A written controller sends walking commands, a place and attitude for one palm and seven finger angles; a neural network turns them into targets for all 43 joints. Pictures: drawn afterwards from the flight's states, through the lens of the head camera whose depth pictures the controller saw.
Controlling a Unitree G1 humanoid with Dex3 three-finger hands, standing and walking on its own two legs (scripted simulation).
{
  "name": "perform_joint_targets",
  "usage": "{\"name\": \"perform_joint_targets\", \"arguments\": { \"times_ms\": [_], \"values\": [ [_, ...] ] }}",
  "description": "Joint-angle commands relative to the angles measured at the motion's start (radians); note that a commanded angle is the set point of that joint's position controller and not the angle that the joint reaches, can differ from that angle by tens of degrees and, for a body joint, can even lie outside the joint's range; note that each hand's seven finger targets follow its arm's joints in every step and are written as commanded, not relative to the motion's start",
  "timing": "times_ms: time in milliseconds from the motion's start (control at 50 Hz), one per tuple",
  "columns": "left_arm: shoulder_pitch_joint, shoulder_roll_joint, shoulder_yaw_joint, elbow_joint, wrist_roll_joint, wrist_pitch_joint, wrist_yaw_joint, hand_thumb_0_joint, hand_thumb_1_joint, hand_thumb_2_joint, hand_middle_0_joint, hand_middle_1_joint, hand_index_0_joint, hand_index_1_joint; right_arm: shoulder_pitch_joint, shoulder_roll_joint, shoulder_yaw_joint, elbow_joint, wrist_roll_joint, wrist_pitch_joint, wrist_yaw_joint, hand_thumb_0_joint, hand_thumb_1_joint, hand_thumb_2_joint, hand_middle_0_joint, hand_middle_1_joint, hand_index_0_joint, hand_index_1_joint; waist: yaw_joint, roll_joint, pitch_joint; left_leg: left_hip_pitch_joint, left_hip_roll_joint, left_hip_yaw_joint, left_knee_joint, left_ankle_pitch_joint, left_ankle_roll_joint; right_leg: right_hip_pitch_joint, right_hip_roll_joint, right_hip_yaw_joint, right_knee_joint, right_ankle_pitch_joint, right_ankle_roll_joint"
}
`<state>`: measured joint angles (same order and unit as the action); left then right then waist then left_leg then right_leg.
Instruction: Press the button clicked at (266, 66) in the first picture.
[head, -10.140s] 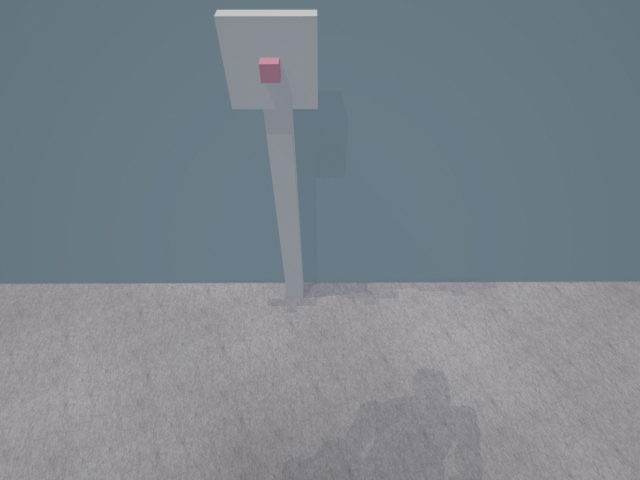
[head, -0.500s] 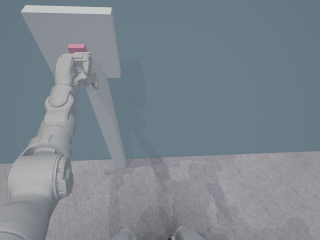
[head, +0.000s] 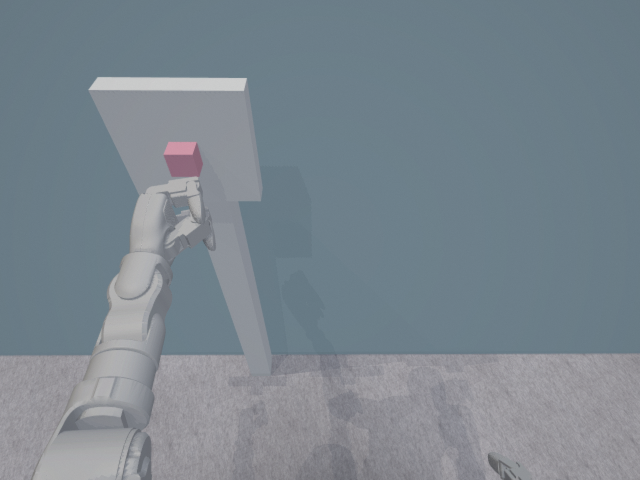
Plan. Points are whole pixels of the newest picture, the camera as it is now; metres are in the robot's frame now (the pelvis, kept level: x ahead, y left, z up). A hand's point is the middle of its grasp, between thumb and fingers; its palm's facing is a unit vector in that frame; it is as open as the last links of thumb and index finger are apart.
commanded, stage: pull the fist back off the button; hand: left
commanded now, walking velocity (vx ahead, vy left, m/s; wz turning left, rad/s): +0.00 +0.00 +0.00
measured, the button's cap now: (184, 157) +0.49 +0.19 +0.15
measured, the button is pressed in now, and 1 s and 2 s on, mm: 0 0 0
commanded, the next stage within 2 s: draw the hand back to the body in 0.30 s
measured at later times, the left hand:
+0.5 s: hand (198, 247) +0.36 +0.15 +0.12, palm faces -0.01 -1.00 -0.01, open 3.1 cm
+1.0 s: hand (134, 305) +0.26 +0.18 +0.15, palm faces +0.12 -0.98 -0.16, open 3.1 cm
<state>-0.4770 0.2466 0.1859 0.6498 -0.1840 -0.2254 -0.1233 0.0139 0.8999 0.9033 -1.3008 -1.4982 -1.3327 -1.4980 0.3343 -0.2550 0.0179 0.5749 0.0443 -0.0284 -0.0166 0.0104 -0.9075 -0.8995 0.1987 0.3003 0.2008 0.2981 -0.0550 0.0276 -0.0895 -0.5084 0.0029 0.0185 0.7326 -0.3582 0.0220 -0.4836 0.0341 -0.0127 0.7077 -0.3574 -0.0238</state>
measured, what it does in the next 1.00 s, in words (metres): stands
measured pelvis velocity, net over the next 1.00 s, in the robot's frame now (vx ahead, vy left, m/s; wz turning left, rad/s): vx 0.00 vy -0.01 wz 0.03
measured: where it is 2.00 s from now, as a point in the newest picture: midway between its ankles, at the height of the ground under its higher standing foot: outside the picture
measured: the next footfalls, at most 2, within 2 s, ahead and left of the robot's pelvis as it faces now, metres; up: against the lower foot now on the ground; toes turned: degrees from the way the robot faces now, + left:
none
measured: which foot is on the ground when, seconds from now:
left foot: down 0.00-1.00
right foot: down 0.00-1.00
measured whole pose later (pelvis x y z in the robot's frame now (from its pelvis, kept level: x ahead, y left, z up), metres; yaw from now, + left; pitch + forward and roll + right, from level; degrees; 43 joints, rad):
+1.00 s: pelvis +0.00 -0.01 +0.02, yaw +2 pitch -1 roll +0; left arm 0.10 0.28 0.13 -0.12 -0.17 0.01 -0.06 0.01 0.90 0.90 -1.30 -1.50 -1.30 -1.50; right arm 0.19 -0.24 0.05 0.56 0.03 -0.09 -0.09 0.01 -0.91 -0.90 0.20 0.30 0.20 0.30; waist 0.02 0.04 -0.04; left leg -0.26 -0.01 -0.01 0.57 -0.29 0.01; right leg -0.23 0.02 -0.04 0.55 -0.30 -0.03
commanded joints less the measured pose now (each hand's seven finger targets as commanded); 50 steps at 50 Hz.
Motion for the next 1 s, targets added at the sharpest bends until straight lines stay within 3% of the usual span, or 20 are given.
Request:
{"name": "perform_joint_targets", "arguments": {
  "times_ms": [0, 120, 180, 240, 300, 340, 360, 480, 560, 580, 660, 700, 740, 780, 840, 880, 900, 920, 940, 980],
  "values": [
    [-0.272, 0.153, 0.024, -0.383, -0.021, -0.034, -0.002, 0.000, 0.900, 0.900, -1.300, -1.500, -1.300, -1.500, -0.043, -0.129, -0.050, -0.136, 0.009, -0.049, -0.008, 0.000, -0.900, -0.900, 0.200, 0.300, 0.200, 0.300, 0.022, -0.015, -0.298, 0.223, -0.005, -0.022, -0.079, 0.343, 0.016, 0.148, -0.001, -0.010, -0.079, 0.419, 0.002],
    [-0.182, 0.135, 0.006, -0.506, -0.034, 0.014, -0.010, 0.000, 0.900, 0.900, -1.300, -1.500, -1.300, -1.500, -0.100, -0.119, -0.041, -0.145, 0.012, -0.054, -0.023, 0.000, -0.900, -0.900, 0.200, 0.300, 0.200, 0.300, 0.023, 0.000, -0.259, 0.246, -0.011, -0.021, -0.094, 0.324, 0.015, 0.162, -0.009, -0.009, -0.101, 0.417, 0.004],
    [-0.117, 0.119, -0.003, -0.532, -0.048, 0.031, -0.019, 0.000, 0.900, 0.900, -1.300, -1.500, -1.300, -1.500, -0.117, -0.117, -0.036, -0.147, 0.011, -0.060, -0.029, 0.000, -0.900, -0.900, 0.200, 0.300, 0.200, 0.300, 0.022, -0.038, -0.244, 0.244, -0.014, -0.024, -0.097, 0.314, 0.016, 0.174, -0.012, -0.011, -0.109, 0.420, 0.007],
    [-0.184, 0.115, -0.028, -0.540, -0.043, 0.042, -0.022, 0.000, 0.900, 0.900, -1.300, -1.500, -1.300, -1.500, -0.128, -0.118, -0.030, -0.138, 0.010, -0.060, -0.037, 0.000, -0.900, -0.900, 0.200, 0.300, 0.200, 0.300, 0.003, -0.027, -0.213, 0.245, -0.016, -0.031, -0.098, 0.280, 0.018, 0.148, -0.014, -0.009, -0.119, 0.376, 0.007],
    [-0.207, 0.084, -0.052, -0.528, -0.044, 0.052, -0.023, 0.000, 0.900, 0.900, -1.300, -1.500, -1.300, -1.500, -0.138, -0.113, -0.026, -0.136, 0.011, -0.063, -0.040, 0.000, -0.900, -0.900, 0.200, 0.300, 0.200, 0.300, 0.003, -0.014, -0.220, 0.259, -0.019, -0.038, -0.100, 0.267, 0.014, 0.135, -0.016, -0.013, -0.122, 0.353, 0.005],
    [-0.201, 0.127, -0.018, -0.491, -0.040, 0.053, -0.017, 0.000, 0.900, 0.900, -1.300, -1.500, -1.300, -1.500, -0.133, -0.120, -0.026, -0.127, 0.007, -0.062, -0.043, 0.000, -0.900, -0.900, 0.200, 0.300, 0.200, 0.300, 0.006, -0.043, -0.221, 0.244, -0.018, -0.043, -0.096, 0.265, 0.016, 0.146, -0.016, -0.010, -0.123, 0.345, 0.004],
    [-0.194, 0.097, -0.040, -0.481, -0.039, 0.054, -0.020, 0.000, 0.900, 0.900, -1.300, -1.500, -1.300, -1.500, -0.139, -0.116, -0.023, -0.132, 0.007, -0.061, -0.042, 0.000, -0.900, -0.900, 0.200, 0.300, 0.200, 0.300, 0.012, -0.030, -0.227, 0.245, -0.021, -0.040, -0.100, 0.265, 0.015, 0.150, -0.020, -0.009, -0.121, 0.350, 0.004],
    [-0.049, 0.186, 0.059, -0.562, -0.048, 0.054, -0.025, 0.000, 0.900, 0.900, -1.300, -1.500, -1.300, -1.500, -0.168, -0.109, -0.022, -0.167, 0.007, -0.060, -0.033, 0.000, -0.900, -0.900, 0.200, 0.300, 0.200, 0.300, 0.075, -0.018, -0.281, 0.244, -0.021, -0.026, -0.123, 0.330, 0.014, 0.260, -0.024, -0.004, -0.114, 0.436, -0.002],
    [0.097, 0.180, 0.074, -0.636, -0.074, 0.087, -0.049, 0.000, 0.900, 0.900, -1.300, -1.500, -1.300, -1.500, -0.189, -0.105, -0.020, -0.188, 0.015, -0.065, -0.030, 0.000, -0.900, -0.900, 0.200, 0.300, 0.200, 0.300, 0.086, -0.065, -0.229, 0.226, -0.016, -0.014, -0.150, 0.330, 0.017, 0.289, -0.023, -0.003, -0.136, 0.462, 0.006],
    [0.103, 0.182, 0.077, -0.688, -0.079, 0.096, -0.053, 0.000, 0.900, 0.900, -1.300, -1.500, -1.300, -1.500, -0.194, -0.104, -0.021, -0.194, 0.016, -0.068, -0.031, 0.000, -0.900, -0.900, 0.200, 0.300, 0.200, 0.300, 0.087, -0.033, -0.231, 0.238, -0.018, -0.011, -0.155, 0.333, 0.018, 0.292, -0.023, 0.000, -0.140, 0.468, 0.006],
    [0.178, 0.164, 0.065, -0.786, -0.094, 0.139, -0.069, 0.000, 0.900, 0.900, -1.300, -1.500, -1.300, -1.500, -0.208, -0.104, -0.022, -0.199, 0.021, -0.082, -0.039, 0.000, -0.900, -0.900, 0.200, 0.300, 0.200, 0.300, 0.075, -0.040, -0.176, 0.258, -0.015, -0.015, -0.172, 0.303, 0.019, 0.266, -0.018, -0.008, -0.166, 0.413, 0.009],
    [0.183, 0.143, 0.038, -0.844, -0.097, 0.156, -0.075, 0.000, 0.900, 0.900, -1.300, -1.500, -1.300, -1.500, -0.213, -0.102, -0.020, -0.197, 0.023, -0.094, -0.045, 0.000, -0.900, -0.900, 0.200, 0.300, 0.200, 0.300, 0.063, 0.005, -0.156, 0.283, -0.015, -0.021, -0.178, 0.280, 0.017, 0.237, -0.016, -0.013, -0.178, 0.369, 0.007],
    [0.204, 0.138, 0.025, -0.873, -0.103, 0.169, -0.078, 0.000, 0.900, 0.900, -1.300, -1.500, -1.300, -1.500, -0.215, -0.108, -0.019, -0.195, 0.022, -0.105, -0.052, 0.000, -0.900, -0.900, 0.200, 0.300, 0.200, 0.300, 0.053, -0.031, -0.130, 0.285, -0.013, -0.031, -0.180, 0.247, 0.021, 0.217, -0.011, -0.016, -0.192, 0.317, 0.010],
    [0.218, 0.151, 0.035, -0.899, -0.100, 0.187, -0.075, 0.000, 0.900, 0.900, -1.300, -1.500, -1.300, -1.500, -0.221, -0.106, -0.014, -0.192, 0.022, -0.112, -0.059, 0.000, -0.900, -0.900, 0.200, 0.300, 0.200, 0.300, 0.060, 0.008, -0.118, 0.288, -0.015, -0.039, -0.195, 0.204, 0.016, 0.205, -0.015, -0.018, -0.203, 0.255, 0.007],
    [0.231, 0.168, 0.047, -0.922, -0.101, 0.208, -0.071, 0.000, 0.900, 0.900, -1.300, -1.500, -1.300, -1.500, -0.230, -0.109, -0.009, -0.188, 0.021, -0.121, -0.068, 0.000, -0.900, -0.900, 0.200, 0.300, 0.200, 0.300, 0.057, -0.028, -0.090, 0.287, -0.014, -0.047, -0.208, 0.160, 0.020, 0.196, -0.012, -0.019, -0.226, 0.187, 0.009],
    [0.260, 0.187, 0.076, -0.953, -0.101, 0.221, -0.071, 0.000, 0.900, 0.900, -1.300, -1.500, -1.300, -1.500, -0.241, -0.102, -0.006, -0.191, 0.021, -0.125, -0.071, 0.000, -0.900, -0.900, 0.200, 0.300, 0.200, 0.300, 0.072, 0.001, -0.107, 0.298, -0.017, -0.043, -0.216, 0.177, 0.017, 0.226, -0.019, -0.015, -0.230, 0.205, 0.004],
    [0.244, 0.247, 0.052, -1.079, 0.017, 0.162, 0.050, 0.000, 0.900, 0.900, -1.300, -1.500, -1.300, -1.500, -0.280, -0.081, -0.007, -0.188, -0.006, -0.130, -0.077, 0.000, -0.900, -0.900, 0.200, 0.300, 0.200, 0.300, 0.092, -0.004, -0.033, 0.295, -0.014, -0.044, -0.253, 0.157, 0.017, 0.209, -0.038, 0.024, -0.292, 0.171, 0.001],
    [0.358, 0.177, 0.027, -1.001, 0.030, 0.155, 0.104, 0.000, 0.900, 0.900, -1.300, -1.500, -1.300, -1.500, -0.271, -0.076, -0.002, -0.167, -0.014, -0.126, -0.078, 0.000, -0.900, -0.900, 0.200, 0.300, 0.200, 0.300, 0.082, -0.020, 0.003, 0.295, -0.008, -0.045, -0.267, 0.133, 0.015, 0.215, -0.040, 0.017, -0.299, 0.139, 0.002],
    [0.389, 0.176, 0.014, -1.026, 0.046, 0.146, 0.134, 0.000, 0.900, 0.900, -1.300, -1.500, -1.300, -1.500, -0.273, -0.079, -0.005, -0.160, -0.018, -0.123, -0.075, 0.000, -0.900, -0.900, 0.200, 0.300, 0.200, 0.300, 0.089, -0.039, -0.004, 0.306, -0.004, -0.044, -0.284, 0.132, 0.016, 0.234, -0.036, 0.016, -0.318, 0.131, 0.003],
    [0.452, 0.182, 0.030, -1.064, 0.066, 0.130, 0.173, 0.000, 0.900, 0.900, -1.300, -1.500, -1.300, -1.500, -0.270, -0.072, -0.002, -0.156, -0.021, -0.108, -0.072, 0.000, -0.900, -0.900, 0.200, 0.300, 0.200, 0.300, 0.088, -0.008, -0.025, 0.343, -0.001, -0.033, -0.300, 0.166, 0.014, 0.284, -0.040, 0.017, -0.321, 0.171, 0.002]
  ]
}}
